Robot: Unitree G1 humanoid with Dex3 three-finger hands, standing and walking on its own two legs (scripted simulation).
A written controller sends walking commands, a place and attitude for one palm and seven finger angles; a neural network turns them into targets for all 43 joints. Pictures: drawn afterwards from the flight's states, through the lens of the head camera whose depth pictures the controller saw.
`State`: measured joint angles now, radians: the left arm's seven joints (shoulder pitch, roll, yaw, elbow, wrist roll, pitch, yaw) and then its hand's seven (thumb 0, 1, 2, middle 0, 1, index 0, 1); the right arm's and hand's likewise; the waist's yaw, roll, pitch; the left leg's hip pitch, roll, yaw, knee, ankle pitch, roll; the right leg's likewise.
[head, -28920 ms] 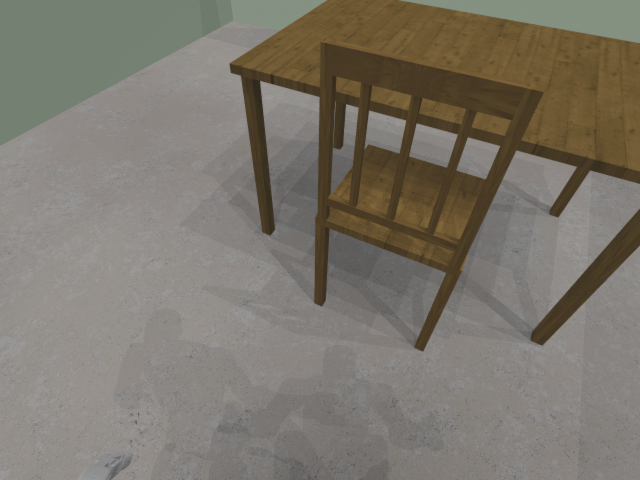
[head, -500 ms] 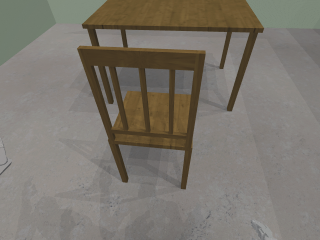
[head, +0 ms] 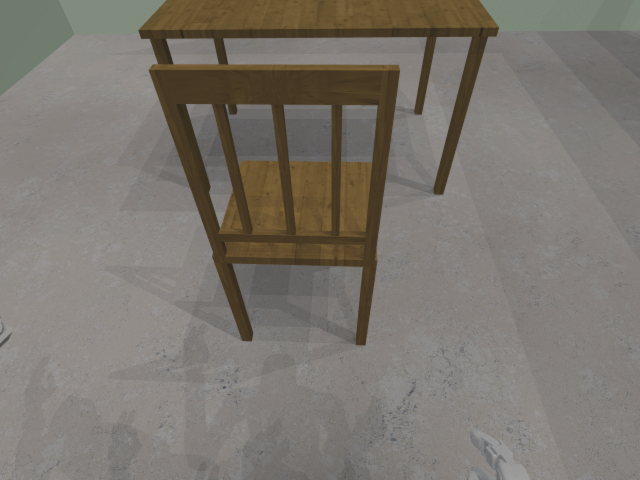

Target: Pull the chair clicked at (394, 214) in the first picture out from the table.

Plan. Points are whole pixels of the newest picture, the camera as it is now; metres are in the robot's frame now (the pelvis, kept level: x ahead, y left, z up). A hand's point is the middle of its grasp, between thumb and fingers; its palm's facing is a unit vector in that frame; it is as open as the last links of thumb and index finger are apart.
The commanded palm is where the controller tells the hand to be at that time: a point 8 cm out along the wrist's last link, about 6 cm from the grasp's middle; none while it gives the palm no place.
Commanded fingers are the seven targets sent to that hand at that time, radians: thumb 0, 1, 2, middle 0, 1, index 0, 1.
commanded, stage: stop stepping back and stand still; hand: left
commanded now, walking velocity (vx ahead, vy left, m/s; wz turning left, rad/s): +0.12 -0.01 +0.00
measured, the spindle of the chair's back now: (285, 177) +0.68 +0.10 -0.03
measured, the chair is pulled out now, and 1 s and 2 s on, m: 0.56 0.56 0.56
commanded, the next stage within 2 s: let the arm hang, fingers relaxed in 0.88 s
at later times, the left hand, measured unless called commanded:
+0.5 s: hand out of the picture +0.17 +0.30 +0.18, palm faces +0.34 -0.77 -0.54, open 7.4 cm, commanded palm +0.11 +0.34 +0.21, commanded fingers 0.00 0.90 0.90 -0.20 -0.30 -0.20 -0.30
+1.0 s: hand out of the picture +0.16 +0.31 +0.16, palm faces +0.35 -0.80 -0.48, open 7.4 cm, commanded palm none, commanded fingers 0.00 0.90 0.90 -0.20 -0.30 -0.20 -0.30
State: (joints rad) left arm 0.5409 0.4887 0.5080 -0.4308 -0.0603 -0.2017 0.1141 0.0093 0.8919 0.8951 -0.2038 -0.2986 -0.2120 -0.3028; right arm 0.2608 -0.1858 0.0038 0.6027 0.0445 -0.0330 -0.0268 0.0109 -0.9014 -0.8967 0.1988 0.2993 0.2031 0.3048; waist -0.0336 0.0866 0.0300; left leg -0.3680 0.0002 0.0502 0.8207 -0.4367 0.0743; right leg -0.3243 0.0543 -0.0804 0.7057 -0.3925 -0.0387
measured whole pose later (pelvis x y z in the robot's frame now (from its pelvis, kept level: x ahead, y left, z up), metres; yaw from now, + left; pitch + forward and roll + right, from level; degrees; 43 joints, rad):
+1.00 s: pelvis -0.03 +0.05 +0.03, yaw +0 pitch +0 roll +0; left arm 0.58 0.40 0.35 -0.41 -0.06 -0.20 0.12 0.01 0.89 0.89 -0.20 -0.30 -0.21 -0.30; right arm 0.20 -0.21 -0.01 0.61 0.02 -0.12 -0.05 0.01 -0.90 -0.90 0.20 0.30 0.20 0.30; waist 0.01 0.02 0.04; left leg -0.17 -0.09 0.00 0.42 -0.25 0.08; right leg -0.23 0.02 0.00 0.44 -0.21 -0.01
